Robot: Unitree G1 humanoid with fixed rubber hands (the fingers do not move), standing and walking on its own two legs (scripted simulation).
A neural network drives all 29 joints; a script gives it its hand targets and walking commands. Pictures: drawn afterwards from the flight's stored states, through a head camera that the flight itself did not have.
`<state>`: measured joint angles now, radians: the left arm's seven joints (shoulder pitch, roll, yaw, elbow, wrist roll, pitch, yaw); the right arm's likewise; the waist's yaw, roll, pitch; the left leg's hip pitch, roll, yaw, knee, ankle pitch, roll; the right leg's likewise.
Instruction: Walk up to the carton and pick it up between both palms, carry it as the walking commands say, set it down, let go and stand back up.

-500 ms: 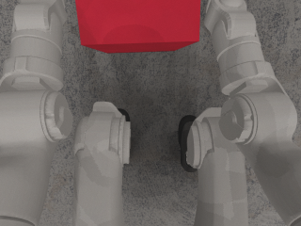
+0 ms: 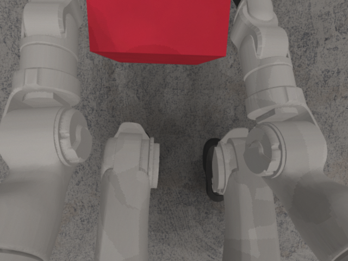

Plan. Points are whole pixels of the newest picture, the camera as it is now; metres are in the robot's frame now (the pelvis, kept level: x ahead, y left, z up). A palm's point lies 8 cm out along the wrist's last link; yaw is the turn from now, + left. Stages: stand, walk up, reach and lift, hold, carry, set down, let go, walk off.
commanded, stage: reach and lift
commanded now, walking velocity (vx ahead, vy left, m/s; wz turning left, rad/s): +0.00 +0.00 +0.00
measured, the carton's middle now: (159, 2) +0.55 +0.09 -0.21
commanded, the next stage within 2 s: none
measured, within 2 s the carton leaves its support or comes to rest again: neither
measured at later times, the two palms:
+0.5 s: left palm out of the picture +0.54 +0.23 -0.08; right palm out of the picture +0.55 -0.06 -0.08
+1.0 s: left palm out of the picture +0.52 +0.22 +0.01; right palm out of the picture +0.53 -0.07 +0.00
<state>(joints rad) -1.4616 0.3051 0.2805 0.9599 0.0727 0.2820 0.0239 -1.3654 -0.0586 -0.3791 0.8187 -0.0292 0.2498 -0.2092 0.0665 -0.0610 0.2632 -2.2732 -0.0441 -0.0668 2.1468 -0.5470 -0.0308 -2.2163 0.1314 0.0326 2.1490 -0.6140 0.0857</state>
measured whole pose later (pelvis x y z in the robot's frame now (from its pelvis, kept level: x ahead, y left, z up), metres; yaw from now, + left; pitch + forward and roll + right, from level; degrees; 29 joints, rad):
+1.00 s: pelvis +0.00 +0.00 +0.09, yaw +1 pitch +44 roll -4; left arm -1.27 0.13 0.44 0.81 0.25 0.37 0.01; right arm -1.17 0.06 -0.54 0.65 -0.21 0.35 -0.13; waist 0.04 -0.03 -0.03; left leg -2.11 -0.10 -0.10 1.82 -0.48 -0.04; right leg -2.04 0.14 0.06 1.82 -0.56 0.08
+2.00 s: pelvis +0.03 +0.00 +0.21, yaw +3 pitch +38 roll -3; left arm -0.95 0.01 0.44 0.73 0.26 0.33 0.01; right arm -0.86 0.14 -0.50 0.59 -0.22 0.33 -0.09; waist 0.02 -0.02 -0.16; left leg -1.66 -0.11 -0.13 1.45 -0.45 -0.03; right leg -1.60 0.13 0.10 1.45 -0.51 0.07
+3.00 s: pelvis +0.07 +0.00 +0.33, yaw +5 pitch +24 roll -1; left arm -0.59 -0.11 0.42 0.61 0.30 0.32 -0.01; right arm -0.53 0.22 -0.45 0.51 -0.29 0.31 -0.05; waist 0.00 -0.02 -0.13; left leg -0.98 -0.08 -0.15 0.87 -0.30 -0.02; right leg -0.93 0.09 0.14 0.87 -0.35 0.03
